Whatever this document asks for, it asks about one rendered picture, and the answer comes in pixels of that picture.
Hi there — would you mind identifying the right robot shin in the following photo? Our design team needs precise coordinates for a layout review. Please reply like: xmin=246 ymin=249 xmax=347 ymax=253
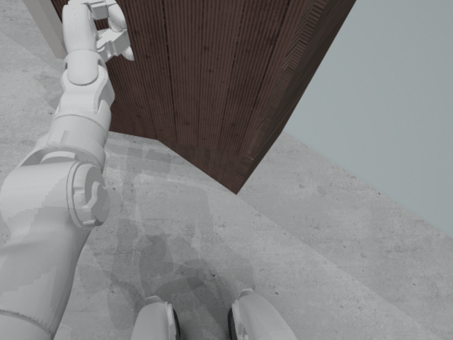
xmin=235 ymin=289 xmax=253 ymax=340

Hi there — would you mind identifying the left robot hand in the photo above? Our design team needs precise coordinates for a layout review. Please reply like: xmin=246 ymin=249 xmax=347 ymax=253
xmin=62 ymin=0 xmax=134 ymax=63

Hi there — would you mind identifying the left robot upper arm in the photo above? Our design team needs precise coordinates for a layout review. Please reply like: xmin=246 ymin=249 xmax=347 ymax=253
xmin=0 ymin=161 xmax=110 ymax=340

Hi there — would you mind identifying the left robot thigh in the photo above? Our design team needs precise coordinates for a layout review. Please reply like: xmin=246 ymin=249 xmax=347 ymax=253
xmin=130 ymin=302 xmax=176 ymax=340

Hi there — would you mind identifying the left robot forearm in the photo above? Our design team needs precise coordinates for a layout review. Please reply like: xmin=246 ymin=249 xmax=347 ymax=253
xmin=0 ymin=50 xmax=115 ymax=226

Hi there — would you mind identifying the handle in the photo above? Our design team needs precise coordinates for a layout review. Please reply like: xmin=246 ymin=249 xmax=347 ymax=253
xmin=23 ymin=0 xmax=68 ymax=60

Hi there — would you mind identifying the cupboard door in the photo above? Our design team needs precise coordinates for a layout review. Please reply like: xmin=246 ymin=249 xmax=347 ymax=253
xmin=50 ymin=0 xmax=308 ymax=156

